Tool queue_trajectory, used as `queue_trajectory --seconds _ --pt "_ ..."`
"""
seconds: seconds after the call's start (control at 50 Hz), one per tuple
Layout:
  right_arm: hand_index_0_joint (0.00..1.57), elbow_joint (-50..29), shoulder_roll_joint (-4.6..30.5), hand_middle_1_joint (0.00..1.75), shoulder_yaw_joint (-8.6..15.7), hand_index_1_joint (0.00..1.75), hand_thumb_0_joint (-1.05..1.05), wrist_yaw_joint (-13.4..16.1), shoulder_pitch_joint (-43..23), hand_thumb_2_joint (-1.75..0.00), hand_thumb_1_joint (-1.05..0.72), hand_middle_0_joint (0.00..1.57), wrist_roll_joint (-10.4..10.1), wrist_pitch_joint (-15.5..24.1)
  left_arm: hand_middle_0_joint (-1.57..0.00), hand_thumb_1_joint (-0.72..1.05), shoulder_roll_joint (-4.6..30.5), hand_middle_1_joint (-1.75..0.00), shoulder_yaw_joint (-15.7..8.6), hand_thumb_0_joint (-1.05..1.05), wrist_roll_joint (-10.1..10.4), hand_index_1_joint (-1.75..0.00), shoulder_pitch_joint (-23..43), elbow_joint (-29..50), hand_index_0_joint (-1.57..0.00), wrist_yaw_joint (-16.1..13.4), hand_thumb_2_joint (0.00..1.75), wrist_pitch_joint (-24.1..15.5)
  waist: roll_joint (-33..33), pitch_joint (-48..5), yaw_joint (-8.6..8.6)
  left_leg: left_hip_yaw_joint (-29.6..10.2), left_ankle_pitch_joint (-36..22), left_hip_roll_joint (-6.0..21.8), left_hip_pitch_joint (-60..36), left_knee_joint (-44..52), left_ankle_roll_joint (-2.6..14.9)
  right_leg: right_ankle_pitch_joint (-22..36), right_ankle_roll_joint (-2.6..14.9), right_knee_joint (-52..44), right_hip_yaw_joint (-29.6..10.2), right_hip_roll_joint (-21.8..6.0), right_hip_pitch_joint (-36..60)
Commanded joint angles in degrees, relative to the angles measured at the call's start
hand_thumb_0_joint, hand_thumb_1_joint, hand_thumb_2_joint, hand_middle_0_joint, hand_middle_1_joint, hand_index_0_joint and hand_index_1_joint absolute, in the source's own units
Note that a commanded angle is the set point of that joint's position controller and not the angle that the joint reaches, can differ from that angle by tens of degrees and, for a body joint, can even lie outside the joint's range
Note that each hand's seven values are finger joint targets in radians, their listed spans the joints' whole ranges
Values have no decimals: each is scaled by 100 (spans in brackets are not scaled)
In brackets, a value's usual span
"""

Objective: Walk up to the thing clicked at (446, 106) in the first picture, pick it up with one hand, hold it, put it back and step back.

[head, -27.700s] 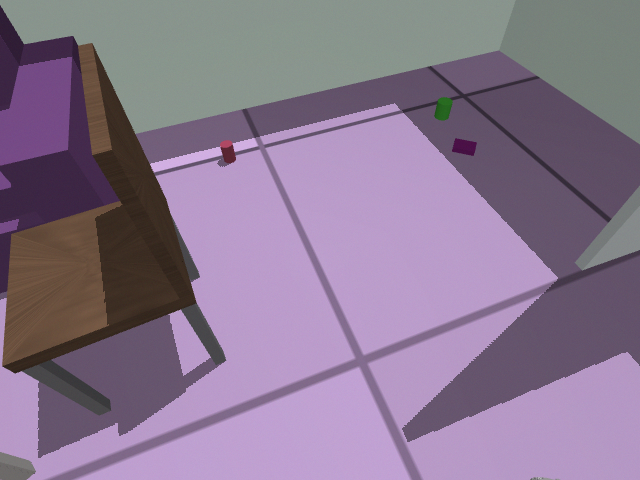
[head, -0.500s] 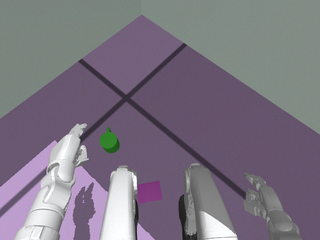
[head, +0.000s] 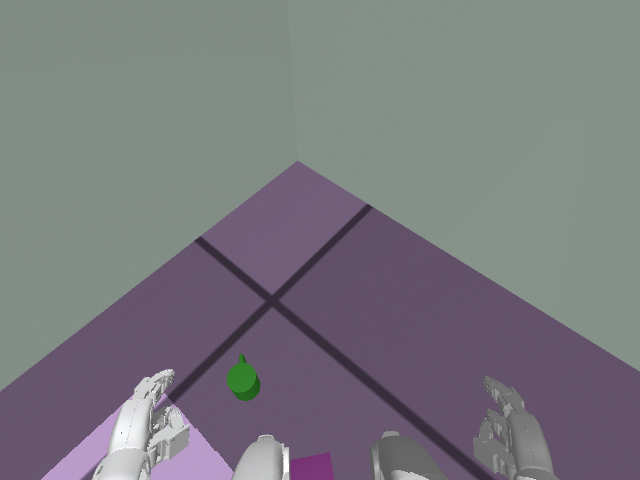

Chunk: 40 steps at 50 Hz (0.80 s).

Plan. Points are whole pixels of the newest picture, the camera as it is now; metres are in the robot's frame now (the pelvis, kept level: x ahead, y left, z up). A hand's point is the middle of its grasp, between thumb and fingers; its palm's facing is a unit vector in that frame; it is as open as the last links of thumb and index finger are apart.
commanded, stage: home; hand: left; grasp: from above
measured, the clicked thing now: (243, 376) +0.43 +0.21 -0.64
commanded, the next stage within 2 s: none
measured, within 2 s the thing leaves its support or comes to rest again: neither
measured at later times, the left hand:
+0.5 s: hand (168, 441) +0.18 +0.18 -0.02, palm faces +0.08 -0.98 -0.20, open 7.4 cm
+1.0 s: hand (168, 436) +0.18 +0.18 -0.02, palm faces +0.06 -0.98 -0.21, open 7.4 cm
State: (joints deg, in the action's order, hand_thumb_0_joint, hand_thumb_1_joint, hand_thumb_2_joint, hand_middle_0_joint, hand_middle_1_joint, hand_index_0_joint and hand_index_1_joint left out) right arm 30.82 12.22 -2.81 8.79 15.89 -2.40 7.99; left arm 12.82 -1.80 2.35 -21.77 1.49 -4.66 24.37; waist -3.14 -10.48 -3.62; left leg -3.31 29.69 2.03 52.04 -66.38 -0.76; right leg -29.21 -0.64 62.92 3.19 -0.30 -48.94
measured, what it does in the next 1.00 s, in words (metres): stands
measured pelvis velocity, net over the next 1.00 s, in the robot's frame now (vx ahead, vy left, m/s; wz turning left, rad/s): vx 0.02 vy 0.00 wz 0.01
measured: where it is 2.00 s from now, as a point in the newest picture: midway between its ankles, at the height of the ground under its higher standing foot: outside the picture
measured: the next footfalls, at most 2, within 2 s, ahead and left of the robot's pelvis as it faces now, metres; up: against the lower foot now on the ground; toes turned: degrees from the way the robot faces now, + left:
none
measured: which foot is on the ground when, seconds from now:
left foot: down 0.00-1.00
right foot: down 0.00-1.00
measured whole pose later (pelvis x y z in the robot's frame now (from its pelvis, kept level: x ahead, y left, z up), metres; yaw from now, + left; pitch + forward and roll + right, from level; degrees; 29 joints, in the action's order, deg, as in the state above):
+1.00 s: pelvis +0.02 +0.00 +0.03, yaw +0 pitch +10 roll -3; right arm 30.8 13.0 -1.8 9.9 16.9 -0.3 12.8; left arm 12.5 -1.8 2.7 -28.4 7.1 -0.9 26.0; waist -2.9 -9.5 -1.9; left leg -2.7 28.5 1.8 39.3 -57.7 -0.4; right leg -27.7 -1.1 53.7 2.9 -0.5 -36.0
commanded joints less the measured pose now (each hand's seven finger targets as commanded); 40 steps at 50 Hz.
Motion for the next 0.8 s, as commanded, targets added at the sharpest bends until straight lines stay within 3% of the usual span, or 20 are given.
queue_trajectory --seconds 0.0,0.06,0.2,0.24,0.3,0.42,0.78 --pt "20 -983 623 30 294 30 0 218 -239 -90 -90 20 31 440 -20 90 578 -30 -407 0 156 -30 -313 1552 -20 -16 90 -102 -76 -901 56 78 -1579 -190 -1505 1383 137 1522 106 -1390 6 169 1209" --pt "20 -1034 613 30 292 30 0 257 -185 -90 -90 20 65 534 -20 90 498 -30 -334 0 168 -30 -633 1620 -20 75 90 -37 94 -644 52 63 -1773 -196 -1603 1513 159 1723 88 -1544 72 172 1380" --pt "20 -1051 702 30 381 30 0 242 -237 -90 -90 20 152 717 -20 90 501 -30 -311 0 103 -30 -741 1704 -20 284 90 -56 150 -173 81 87 -1488 -189 -1755 1837 150 1347 67 -1765 190 199 1380" --pt "20 -1038 731 30 388 30 0 231 -245 -90 -90 20 163 755 -20 90 479 -30 -271 0 79 -30 -609 1529 -20 318 90 -78 162 -40 17 80 -1375 -192 -1724 1850 155 1248 69 -1779 188 188 1280" --pt "20 -1041 729 30 398 30 0 217 -276 -90 -90 20 179 805 -20 90 562 -30 -358 0 49 -30 -484 1654 -20 328 90 -138 99 -96 104 97 -1257 -208 -1713 1849 150 1156 61 -1800 157 159 1330" --pt "20 -968 732 30 411 30 0 202 -271 -90 -90 20 216 851 -20 90 571 -30 -366 0 8 -30 -577 1716 -20 302 90 -199 -26 -510 113 115 -1774 -222 -1949 1723 131 1668 68 -1665 104 149 1568" --pt "20 -926 731 30 404 30 0 205 -310 -90 -90 20 215 811 -20 90 565 -30 -332 0 16 -30 -595 1661 -20 288 90 -178 64 -411 158 95 -1813 -182 -1907 1753 120 1673 69 -1659 120 163 1580"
